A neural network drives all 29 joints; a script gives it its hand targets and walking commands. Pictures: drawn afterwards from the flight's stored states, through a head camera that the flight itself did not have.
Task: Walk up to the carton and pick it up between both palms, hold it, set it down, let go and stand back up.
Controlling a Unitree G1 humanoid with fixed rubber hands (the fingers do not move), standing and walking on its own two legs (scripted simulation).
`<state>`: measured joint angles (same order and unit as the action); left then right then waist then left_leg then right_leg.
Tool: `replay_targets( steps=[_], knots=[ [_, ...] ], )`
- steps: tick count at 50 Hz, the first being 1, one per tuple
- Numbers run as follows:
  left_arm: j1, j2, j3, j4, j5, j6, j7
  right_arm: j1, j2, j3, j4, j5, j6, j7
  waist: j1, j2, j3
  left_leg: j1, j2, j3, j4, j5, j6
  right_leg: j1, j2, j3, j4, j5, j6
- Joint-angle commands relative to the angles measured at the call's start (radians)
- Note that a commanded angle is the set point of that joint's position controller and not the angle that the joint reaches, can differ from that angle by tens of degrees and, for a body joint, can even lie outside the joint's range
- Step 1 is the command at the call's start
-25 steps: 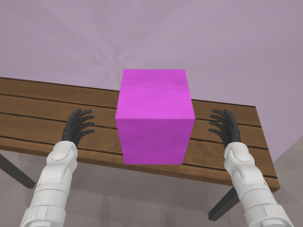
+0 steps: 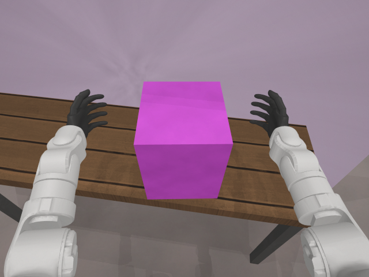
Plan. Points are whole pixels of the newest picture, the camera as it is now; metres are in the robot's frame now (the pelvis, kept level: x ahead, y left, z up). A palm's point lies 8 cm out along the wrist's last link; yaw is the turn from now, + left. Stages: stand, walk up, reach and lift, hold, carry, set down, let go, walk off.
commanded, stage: reach and lift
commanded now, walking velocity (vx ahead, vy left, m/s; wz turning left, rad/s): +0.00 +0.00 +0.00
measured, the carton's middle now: (182, 142) +0.44 +0.02 +0.00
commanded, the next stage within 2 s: none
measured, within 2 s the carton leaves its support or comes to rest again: neither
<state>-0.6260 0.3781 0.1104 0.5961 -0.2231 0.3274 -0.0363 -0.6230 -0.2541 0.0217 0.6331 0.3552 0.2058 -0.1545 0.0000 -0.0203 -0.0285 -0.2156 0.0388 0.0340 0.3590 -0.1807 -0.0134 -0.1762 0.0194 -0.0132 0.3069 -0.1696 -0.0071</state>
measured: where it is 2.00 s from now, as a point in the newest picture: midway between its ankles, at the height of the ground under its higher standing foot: outside the picture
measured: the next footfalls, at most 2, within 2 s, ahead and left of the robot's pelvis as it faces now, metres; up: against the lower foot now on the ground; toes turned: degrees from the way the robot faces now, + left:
none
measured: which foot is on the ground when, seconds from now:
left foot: down 0.00-1.00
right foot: down 0.00-1.00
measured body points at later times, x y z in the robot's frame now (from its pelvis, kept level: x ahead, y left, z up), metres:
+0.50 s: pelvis +0.00 +0.00 +0.00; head +0.01 +0.02 +0.45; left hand +0.45 +0.24 +0.18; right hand +0.46 -0.18 +0.18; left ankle +0.00 +0.12 -0.75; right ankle -0.01 -0.11 -0.75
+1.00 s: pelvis -0.01 +0.00 -0.01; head +0.04 +0.02 +0.44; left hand +0.44 +0.24 +0.09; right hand +0.45 -0.17 +0.09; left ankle +0.00 +0.12 -0.75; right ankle -0.01 -0.11 -0.75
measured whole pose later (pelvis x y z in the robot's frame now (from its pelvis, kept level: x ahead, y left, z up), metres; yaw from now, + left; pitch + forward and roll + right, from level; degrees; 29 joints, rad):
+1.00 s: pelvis -0.01 +0.00 -0.01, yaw +2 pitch +15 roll -1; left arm -1.01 0.38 -0.11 1.40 -0.34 -0.15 -0.02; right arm -0.97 -0.22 0.02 1.22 0.32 -0.04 -0.11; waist -0.03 -0.01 -0.19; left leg -0.55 0.04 -0.01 0.46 -0.18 -0.02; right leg -0.50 0.02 -0.05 0.41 -0.18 -0.01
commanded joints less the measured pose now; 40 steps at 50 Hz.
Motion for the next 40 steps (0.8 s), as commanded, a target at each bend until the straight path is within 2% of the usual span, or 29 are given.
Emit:
replay_targets(
  steps=[1, 11, 28, 34, 40],
  knots=[
    [-0.475, 0.179, 0.035, -0.157, -0.004, -0.031, 0.004, -0.427, -0.153, -0.045, -0.128, 0.004, -0.033, 0.003, -0.007, 0.063, -0.46, 0.22, -0.039, 0.001, 0.039, 0.365, -0.01, 0.086, 0.024, 0.002, 0.001, 0.296, 0.031],
    [-0.677, 0.202, -0.016, 0.009, -0.02, -0.033, 0.018, -0.628, -0.199, -0.044, 0.035, 0.02, -0.011, 0.019, -0.016, 0.07, -0.533, 0.217, -0.039, -0.01, 0.057, 0.378, -0.016, 0.049, 0.029, -0.015, 0.008, 0.335, 0.031],
    [-1.001, 0.226, -0.144, 0.376, -0.097, -0.116, 0.042, -0.921, -0.227, -0.02, 0.322, 0.035, 0.001, 0.038, -0.025, 0.077, -0.63, 0.161, -0.032, -0.024, 0.076, 0.335, -0.032, -0.035, 0.024, -0.028, 0.026, 0.347, 0.024],
    [-0.968, 0.212, -0.17, 0.525, -0.092, -0.195, 0.022, -0.896, -0.19, 0.005, 0.417, 0.026, -0.037, 0.035, -0.028, 0.072, -0.589, 0.109, -0.032, -0.022, 0.068, 0.329, -0.034, -0.031, 0.015, -0.024, 0.027, 0.325, 0.023],
    [-0.88, 0.185, -0.177, 0.61, -0.076, -0.356, 0.0, -0.808, -0.144, 0.024, 0.45, 0.006, -0.156, 0.036, -0.025, 0.069, -0.576, 0.061, -0.032, -0.021, 0.08, 0.347, -0.035, -0.049, 0.005, -0.023, 0.04, 0.281, 0.019]
  ],
)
